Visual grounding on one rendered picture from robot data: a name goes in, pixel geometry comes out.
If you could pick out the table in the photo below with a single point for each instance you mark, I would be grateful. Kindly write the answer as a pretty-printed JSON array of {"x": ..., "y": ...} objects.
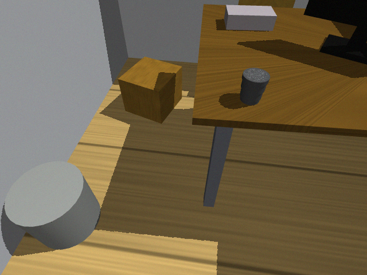
[{"x": 308, "y": 91}]

